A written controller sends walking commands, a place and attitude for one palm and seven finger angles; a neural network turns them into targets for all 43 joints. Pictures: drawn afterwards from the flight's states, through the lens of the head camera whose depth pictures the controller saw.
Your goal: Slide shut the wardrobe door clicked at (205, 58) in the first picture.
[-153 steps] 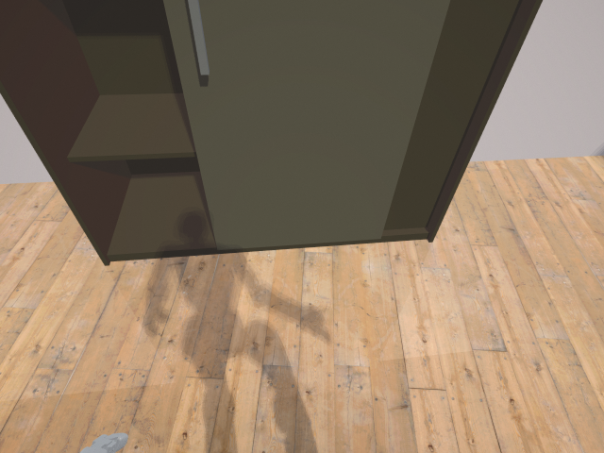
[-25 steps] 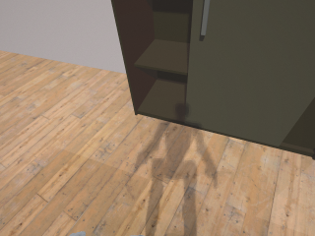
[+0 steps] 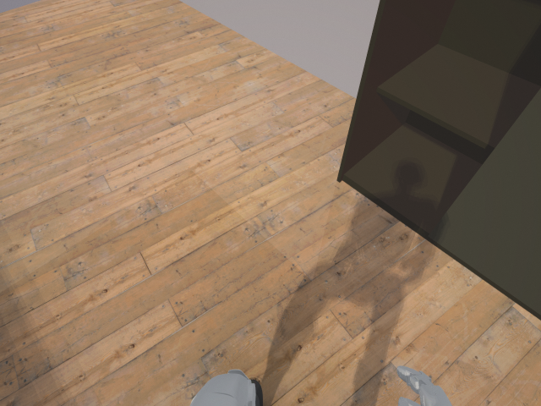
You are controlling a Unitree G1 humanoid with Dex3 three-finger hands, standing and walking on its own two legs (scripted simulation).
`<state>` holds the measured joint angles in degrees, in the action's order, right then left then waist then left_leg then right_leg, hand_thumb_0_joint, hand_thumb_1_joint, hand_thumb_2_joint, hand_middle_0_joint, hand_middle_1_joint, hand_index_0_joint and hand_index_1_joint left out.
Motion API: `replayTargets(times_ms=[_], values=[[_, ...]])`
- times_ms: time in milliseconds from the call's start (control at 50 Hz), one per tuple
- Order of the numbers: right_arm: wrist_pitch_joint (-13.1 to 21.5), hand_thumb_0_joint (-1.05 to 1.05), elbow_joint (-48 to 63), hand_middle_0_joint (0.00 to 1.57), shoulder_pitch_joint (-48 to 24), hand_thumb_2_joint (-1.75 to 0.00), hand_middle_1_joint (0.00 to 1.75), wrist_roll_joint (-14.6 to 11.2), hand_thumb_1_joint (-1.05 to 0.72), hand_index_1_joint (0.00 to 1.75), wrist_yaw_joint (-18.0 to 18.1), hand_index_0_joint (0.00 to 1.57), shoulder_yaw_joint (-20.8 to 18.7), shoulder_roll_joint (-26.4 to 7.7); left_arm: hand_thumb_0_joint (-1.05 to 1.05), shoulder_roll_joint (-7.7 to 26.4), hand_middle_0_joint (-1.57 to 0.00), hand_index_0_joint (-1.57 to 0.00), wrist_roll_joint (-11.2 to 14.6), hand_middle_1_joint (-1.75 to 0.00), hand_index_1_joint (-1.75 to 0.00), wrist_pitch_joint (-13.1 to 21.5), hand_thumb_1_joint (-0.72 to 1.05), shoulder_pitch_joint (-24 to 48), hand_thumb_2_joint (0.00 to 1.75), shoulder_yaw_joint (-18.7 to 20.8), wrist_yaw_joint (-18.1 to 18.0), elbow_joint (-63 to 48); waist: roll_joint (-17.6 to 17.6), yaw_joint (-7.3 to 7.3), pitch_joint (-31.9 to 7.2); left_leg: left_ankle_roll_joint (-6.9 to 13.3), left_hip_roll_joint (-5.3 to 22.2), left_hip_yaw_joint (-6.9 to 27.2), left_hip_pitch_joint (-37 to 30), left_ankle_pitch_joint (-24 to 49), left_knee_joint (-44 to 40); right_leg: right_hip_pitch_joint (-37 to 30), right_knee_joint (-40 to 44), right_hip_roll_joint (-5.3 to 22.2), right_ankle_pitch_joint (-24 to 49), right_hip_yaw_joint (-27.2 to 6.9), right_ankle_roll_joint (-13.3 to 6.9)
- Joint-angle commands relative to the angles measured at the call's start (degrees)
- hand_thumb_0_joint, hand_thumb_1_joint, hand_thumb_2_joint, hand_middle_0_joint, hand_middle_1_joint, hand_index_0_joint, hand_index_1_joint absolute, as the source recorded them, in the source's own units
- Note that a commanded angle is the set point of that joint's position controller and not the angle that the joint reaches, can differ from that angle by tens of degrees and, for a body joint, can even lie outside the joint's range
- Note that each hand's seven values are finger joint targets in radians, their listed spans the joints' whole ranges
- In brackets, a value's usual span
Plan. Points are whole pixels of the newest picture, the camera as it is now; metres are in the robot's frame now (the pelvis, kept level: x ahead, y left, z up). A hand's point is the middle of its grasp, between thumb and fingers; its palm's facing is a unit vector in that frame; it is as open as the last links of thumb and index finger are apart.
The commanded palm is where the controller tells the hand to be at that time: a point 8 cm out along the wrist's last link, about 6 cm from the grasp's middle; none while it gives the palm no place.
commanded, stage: walk to a spot facing it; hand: right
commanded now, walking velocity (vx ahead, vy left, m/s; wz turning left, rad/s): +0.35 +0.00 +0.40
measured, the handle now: out of the picture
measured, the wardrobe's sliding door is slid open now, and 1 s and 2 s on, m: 0.44 0.44 0.44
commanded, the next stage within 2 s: turn to face it in 0.34 s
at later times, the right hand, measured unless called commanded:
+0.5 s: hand (416, 379) +0.21 -0.22 -0.16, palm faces -0.03 +0.99 -0.16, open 7.3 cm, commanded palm none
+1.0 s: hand (385, 255) +0.41 -0.17 -0.12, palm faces +0.04 +0.97 -0.24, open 7.3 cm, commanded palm none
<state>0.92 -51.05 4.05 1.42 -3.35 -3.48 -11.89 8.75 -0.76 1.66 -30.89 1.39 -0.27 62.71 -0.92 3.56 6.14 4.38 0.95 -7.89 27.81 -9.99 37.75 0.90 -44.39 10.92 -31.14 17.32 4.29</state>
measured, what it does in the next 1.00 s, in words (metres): walks ahead: right foot, then left foot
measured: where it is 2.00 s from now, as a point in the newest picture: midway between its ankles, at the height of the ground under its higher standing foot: (285, 362)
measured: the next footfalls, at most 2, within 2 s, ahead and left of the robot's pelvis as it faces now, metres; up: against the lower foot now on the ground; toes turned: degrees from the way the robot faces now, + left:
right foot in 0.44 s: +0.32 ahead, -0.11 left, +0.00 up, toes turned -1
left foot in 0.96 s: +0.34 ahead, +0.11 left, +0.00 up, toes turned +3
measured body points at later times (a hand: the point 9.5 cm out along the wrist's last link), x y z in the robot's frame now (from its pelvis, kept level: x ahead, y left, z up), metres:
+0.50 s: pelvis +0.21 -0.03 +0.02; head +0.22 -0.06 +0.47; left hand +0.32 +0.21 -0.09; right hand +0.21 -0.27 -0.15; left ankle +0.11 +0.08 -0.67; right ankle +0.28 -0.11 -0.71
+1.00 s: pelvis +0.29 +0.01 +0.02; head +0.32 +0.03 +0.47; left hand +0.26 +0.24 -0.14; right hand +0.41 -0.22 -0.10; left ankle +0.30 +0.11 -0.71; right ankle +0.27 -0.11 -0.69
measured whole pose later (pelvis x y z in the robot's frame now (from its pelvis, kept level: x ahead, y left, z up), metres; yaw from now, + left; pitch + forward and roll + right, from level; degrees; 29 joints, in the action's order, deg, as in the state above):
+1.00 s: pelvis +0.29 +0.01 +0.02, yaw -3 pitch +1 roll -1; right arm 0.3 -53.8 6.4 0.6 1.4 -2.8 -8.5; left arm 10.0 -0.6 -2.4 -19.7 3.9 -0.2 59.6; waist 2.9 3.7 2.0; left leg 0.6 1.9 -5.6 16.4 -16.4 32.3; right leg 19.3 -41.1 -1.1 -25.1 -0.3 0.8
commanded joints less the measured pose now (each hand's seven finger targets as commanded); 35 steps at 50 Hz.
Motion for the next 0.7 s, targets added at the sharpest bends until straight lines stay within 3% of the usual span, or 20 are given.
replayTargets(times_ms=[0, 20, 60, 80, 120, 160, 220, 320, 340, 380, 400, 420, 440, 460, 480, 520, 560, 600, 620, 680], values=[[0.42, 0.0, -2.29, 0.2, 19.84, -0.9, 0.3, -1.42, -0.9, 0.3, 2.88, 0.2, -4.89, -17.33, 0.0, 7.88, -0.2, -0.2, 0.88, -0.3, -0.3, 2.34, 0.9, 9.04, 0.9, 2.46, -0.62, -10.07, -5.51, -10.24, -16.96, 11.93, 22.91, 38.0, -39.17, -6.85, -21.0, 38.19, -39.71, -2.05, 3.11, -13.8, -2.73], [0.4, 0.0, -0.71, 0.2, 14.89, -0.9, 0.3, -1.44, -0.9, 0.3, 2.99, 0.2, -4.04, -14.25, 0.0, 7.64, -0.2, -0.2, 0.46, -0.3, -0.3, 2.16, 0.9, 10.95, 0.9, 2.58, -0.48, -10.13, -3.48, -8.68, -11.74, 9.72, 20.95, 35.65, -29.47, -12.07, -22.82, 37.2, -38.81, -0.89, 7.76, -15.13, -2.66], [1.35, 0.0, 0.16, 0.2, 9.14, -0.9, 0.3, -0.9, -0.9, 0.3, 3.29, 0.2, -2.14, -9.63, 0.0, 6.72, -0.2, -0.2, -0.59, -0.3, -0.3, 0.96, 0.9, 11.17, 0.9, 2.5, -0.33, -8.74, 0.11, -4.66, -4.48, 7.19, 16.2, 25.91, -13.2, -8.54, -25.09, 31.46, -31.63, 0.86, 12.34, -15.88, -2.3], [1.74, 0.0, -0.13, 0.2, 7.94, -0.9, 0.3, -0.52, -0.9, 0.3, 3.4, 0.2, -1.8, -8.67, 0.0, 5.61, -0.2, -0.2, -0.82, -0.3, -0.3, 0.25, 0.9, 8.99, 0.9, 2.41, -0.32, -7.85, 0.0, -2.71, -3.62, 6.46, 14.49, 22.06, -9.38, -5.56, -25.61, 29.34, -28.98, 0.54, 13.35, -15.46, -1.99], [2.34, 0.0, -0.9, 0.2, 7.64, -0.9, 0.3, 0.03, -0.9, 0.3, 3.53, 0.2, -1.68, -8.03, 0.0, 4.59, -0.2, -0.2, -0.98, -0.3, -0.3, -0.36, 0.9, 5.86, 0.9, 2.38, -0.08, -7.16, -2.44, -0.62, -4.7, 5.8, 11.79, 17.38, -7.75, -2.26, -25.53, 27.44, -23.48, -0.3, 14.48, -14.65, -1.49], [2.65, 0.0, -1.44, 0.2, 8.86, -0.9, 0.3, -0.01, -0.9, 0.3, 3.38, 0.2, -1.59, -7.53, 0.0, 4.61, -0.2, -0.2, -1.02, -0.3, -0.3, -0.57, 0.9, 7.9, 0.9, 2.47, 0.21, -8.15, -5.09, -0.73, -4.41, 5.93, 10.27, 16.0, -7.3, -2.09, -26.1, 28.38, -18.65, -0.68, 17.35, -14.11, -0.85], [3.03, 0.0, -2.88, 0.2, 11.86, -0.9, 0.3, 0.02, -0.9, 0.3, 3.36, 0.2, -1.51, -6.9, 0.0, 4.71, -0.2, -0.2, -0.98, -0.3, -0.3, -0.01, 0.9, 13.92, 0.9, 2.58, 0.8, -10.51, -5.52, -2.49, -3.51, 6.32, 9.9, 17.29, -10.76, -2.08, -25.87, 30.48, -10.09, -1.35, 19.55, -13.96, -0.67], [3.09, 0.0, -4.2, 0.2, 16.62, -0.9, 0.3, 0.08, -0.9, 0.3, 3.58, 0.2, -1.38, -7.53, 0.0, 4.55, -0.2, -0.2, -0.68, -0.3, -0.3, 1.34, 0.9, 22.71, 0.9, 2.0, 1.16, -13.27, -5.15, -5.64, -3.28, 6.09, 11.04, 19.75, -18.43, 9.66, -21.73, 28.0, 3.76, -4.75, 17.36, -12.2, -1.36], [3.01, 0.0, -4.14, 0.2, 16.9, -0.9, 0.3, -0.01, -0.9, 0.3, 3.68, 0.2, -1.52, -7.93, 0.0, 4.68, -0.2, -0.2, -0.58, -0.3, -0.3, 1.65, 0.9, 23.13, 0.9, 1.99, 1.06, -13.46, -4.93, -5.75, -3.56, 5.96, 11.35, 20.21, -18.96, 12.23, -20.28, 25.65, 6.2, -5.34, 16.99, -11.94, -1.68], [2.72, 0.0, -4.06, 0.2, 15.81, -0.9, 0.3, -0.38, -0.9, 0.3, 3.75, 0.2, -1.67, -8.22, 0.0, 6.12, -0.2, -0.2, -0.62, -0.3, -0.3, 2.21, 0.9, 19.22, 0.9, 2.27, 0.48, -12.06, -3.94, -3.28, -5.4, 3.97, 9.12, 18.56, -17.41, 17.0, -14.06, 15.62, 14.37, -7.16, 19.78, -10.41, -2.07], [2.56, 0.0, -3.62, 0.2, 15.2, -0.9, 0.3, -0.66, -0.9, 0.3, 3.69, 0.2, -1.65, -7.38, 0.0, 8.56, -0.2, -0.2, -0.78, -0.3, -0.3, 2.61, 0.9, 13.12, 0.9, 2.84, -0.21, -10.14, -0.6, -0.47, -8.18, 2.0, 6.16, 16.72, -10.97, 16.84, -4.8, 2.87, 18.61, -5.63, 23.25, -12.3, -2.95], [2.4, 0.0, -3.07, 0.2, 16.83, -0.9, 0.3, -1.24, -0.9, 0.3, 3.29, 0.2, -1.3, -4.28, 0.0, 14.61, -0.2, -0.2, -1.44, -0.3, -0.3, 2.91, 0.9, 6.19, 0.9, 4.27, -0.69, -8.53, 12.51, 1.68, -14.17, -1.46, -0.81, 10.58, -0.08, 1.76, 10.07, -10.51, 19.92, 7.42, 29.68, -27.23, -7.36], [2.91, 0.0, -2.87, 0.2, 17.25, -0.9, 0.3, -1.26, -0.9, 0.3, 3.3, 0.2, -0.35, -2.85, 0.0, 17.63, -0.2, -0.2, -1.16, -0.3, -0.3, 2.34, 0.9, 1.49, 0.9, 4.32, -0.63, -7.49, 20.03, 2.22, -16.44, -3.55, -3.73, 5.64, 6.56, -24.25, 25.58, -13.33, 24.51, 18.95, 40.73, -38.41, -13.71], [2.49, 0.0, -4.14, 0.2, 17.24, -0.9, 0.3, -0.58, -0.9, 0.3, 3.95, 0.2, -0.73, -4.67, 0.0, 14.48, -0.2, -0.2, -0.86, -0.3, -0.3, 1.65, 0.9, 4.25, 0.9, 3.17, -0.82, -7.45, 13.34, 1.38, -13.52, -3.23, -0.51, 9.34, 5.39, -23.51, 30.04, -6.94, 25.82, 17.58, 40.05, -35.58, -14.94], [2.21, 0.0, -5.23, 0.2, 16.22, -0.9, 0.3, -0.25, -0.9, 0.3, 4.01, 0.2, -0.8, -3.83, 0.0, 11.33, -0.2, -0.2, -0.77, -0.3, -0.3, 1.9, 0.9, 7.55, 0.9, 2.26, -1.16, -7.47, 12.04, 0.11, -9.8, -3.85, 1.04, 9.59, 5.61, -19.45, 31.09, -1.52, 26.94, 14.3, 43.13, -32.22, -14.15], [1.86, 0.0, -6.18, 0.2, 15.18, -0.9, 0.3, -0.23, -0.9, 0.3, 3.4, 0.2, -0.4, -2.59, 0.0, 7.85, -0.2, -0.2, -0.5, -0.3, -0.3, 2.25, 0.9, 12.58, 0.9, 0.94, -1.27, -7.84, 6.09, -2.68, -4.38, -5.25, 3.8, 7.98, 3.46, -15.3, 28.94, 6.79, 27.68, 10.02, 48.48, -25.91, -13.85], [0.75, 0.0, -7.51, 0.2, 17.41, -0.9, 0.3, -0.29, -0.9, 0.3, 3.54, 0.2, 0.26, 0.02, 0.0, 6.78, -0.2, -0.2, -0.08, -0.3, -0.3, 2.54, 0.9, 13.93, 0.9, 0.55, -1.43, -6.83, 8.12, -4.66, -5.48, -6.52, 4.04, 6.42, -2.15, -11.16, 23.5, 9.84, 27.57, 5.14, 54.39, -18.77, -11.81], [-0.21, 0.0, -7.87, 0.2, 18.07, -0.9, 0.3, -0.31, -0.9, 0.3, 3.91, 0.2, 0.34, 0.12, 0.0, 6.68, -0.2, -0.2, 0.25, -0.3, -0.3, 2.2, 0.9, 13.51, 0.9, 0.62, -1.49, -6.08, 10.69, -5.07, -6.86, -7.35, 3.64, 5.51, -3.56, -8.62, 20.66, 9.95, 27.59, 2.96, 54.86, -17.56, -11.62], [-0.5, 0.0, -7.45, 0.2, 16.47, -0.9, 0.3, -0.25, -0.9, 0.3, 4.09, 0.2, -0.11, -0.17, 0.0, 6.26, -0.2, -0.2, 0.14, -0.3, -0.3, 1.93, 0.9, 12.41, 0.9, 1.31, -1.53, -6.0, 8.55, -4.63, -6.62, -7.68, 3.5, 5.51, -3.41, -7.51, 20.0, 10.12, 27.39, 2.74, 56.14, -18.88, -11.71], [-1.54, 0.0, -5.68, 0.2, 13.38, -0.9, 0.3, -0.28, -0.9, 0.3, 4.45, 0.2, -0.62, -0.84, 0.0, 8.65, -0.2, -0.2, -0.06, -0.3, -0.3, 0.74, 0.9, 11.92, 0.9, 2.16, -1.36, -5.9, 8.3, -4.21, -7.38, -8.8, 3.52, 5.3, -0.75, -7.92, 18.91, 8.15, 26.9, 3.66, 51.38, -21.77, -13.24]])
